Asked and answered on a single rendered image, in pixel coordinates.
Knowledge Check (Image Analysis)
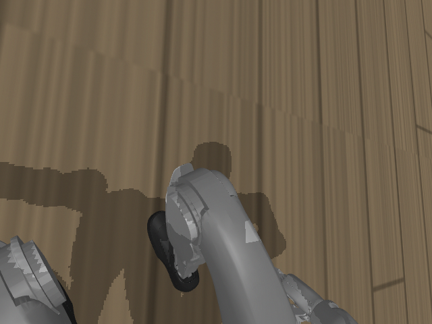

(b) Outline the right robot hand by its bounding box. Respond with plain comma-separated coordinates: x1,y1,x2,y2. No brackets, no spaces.
275,267,324,324

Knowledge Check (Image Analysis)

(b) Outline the right robot foot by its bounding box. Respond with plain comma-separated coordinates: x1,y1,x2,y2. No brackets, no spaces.
147,211,199,292

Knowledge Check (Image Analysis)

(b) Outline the left robot foot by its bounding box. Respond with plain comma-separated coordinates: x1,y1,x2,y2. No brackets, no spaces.
57,279,77,324

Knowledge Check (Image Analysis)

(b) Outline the right robot arm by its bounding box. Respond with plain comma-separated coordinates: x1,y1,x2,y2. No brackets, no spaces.
310,300,358,324

